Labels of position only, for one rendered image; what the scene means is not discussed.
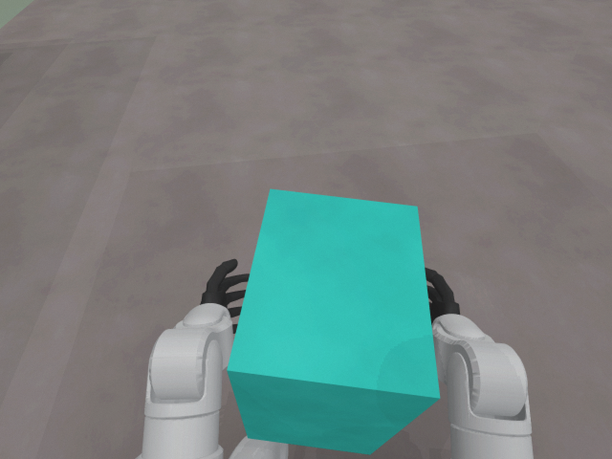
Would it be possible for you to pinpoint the left robot hand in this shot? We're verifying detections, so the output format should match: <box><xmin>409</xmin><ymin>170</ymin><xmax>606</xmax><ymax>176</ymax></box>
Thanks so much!
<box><xmin>200</xmin><ymin>259</ymin><xmax>250</xmax><ymax>334</ymax></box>

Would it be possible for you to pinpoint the right robot hand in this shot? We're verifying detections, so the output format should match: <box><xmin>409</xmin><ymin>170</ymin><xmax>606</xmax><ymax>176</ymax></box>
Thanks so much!
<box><xmin>425</xmin><ymin>268</ymin><xmax>460</xmax><ymax>325</ymax></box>

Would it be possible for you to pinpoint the robot left thigh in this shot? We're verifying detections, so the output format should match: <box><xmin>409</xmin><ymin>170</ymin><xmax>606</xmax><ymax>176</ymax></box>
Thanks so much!
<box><xmin>229</xmin><ymin>436</ymin><xmax>288</xmax><ymax>459</ymax></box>

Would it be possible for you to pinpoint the robot right forearm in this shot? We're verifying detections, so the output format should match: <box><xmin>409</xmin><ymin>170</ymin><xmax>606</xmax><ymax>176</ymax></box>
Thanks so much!
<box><xmin>431</xmin><ymin>314</ymin><xmax>534</xmax><ymax>459</ymax></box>

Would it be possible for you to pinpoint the carton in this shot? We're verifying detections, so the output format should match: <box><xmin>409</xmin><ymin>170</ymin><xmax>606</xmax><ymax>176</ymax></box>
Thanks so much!
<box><xmin>227</xmin><ymin>189</ymin><xmax>440</xmax><ymax>455</ymax></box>

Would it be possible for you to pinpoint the robot left forearm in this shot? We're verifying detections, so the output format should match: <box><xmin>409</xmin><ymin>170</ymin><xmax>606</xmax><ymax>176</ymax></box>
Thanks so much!
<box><xmin>136</xmin><ymin>303</ymin><xmax>233</xmax><ymax>459</ymax></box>

